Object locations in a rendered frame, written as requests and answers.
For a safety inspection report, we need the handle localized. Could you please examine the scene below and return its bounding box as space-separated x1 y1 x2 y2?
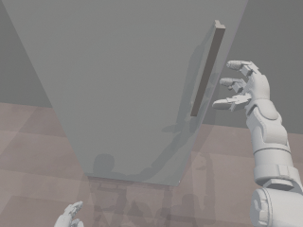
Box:
189 20 226 116

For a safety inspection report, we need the robot left hand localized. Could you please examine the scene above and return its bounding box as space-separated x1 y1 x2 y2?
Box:
54 201 84 227

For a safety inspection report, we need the fridge door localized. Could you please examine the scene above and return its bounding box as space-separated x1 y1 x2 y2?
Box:
2 0 246 186

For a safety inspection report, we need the robot right forearm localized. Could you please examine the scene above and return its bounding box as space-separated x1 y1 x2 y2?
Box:
245 98 303 196

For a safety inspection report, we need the right robot upper arm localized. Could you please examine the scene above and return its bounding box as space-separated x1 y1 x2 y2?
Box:
249 187 303 227

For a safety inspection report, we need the robot right hand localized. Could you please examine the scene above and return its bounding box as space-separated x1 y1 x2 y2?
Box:
212 61 270 112

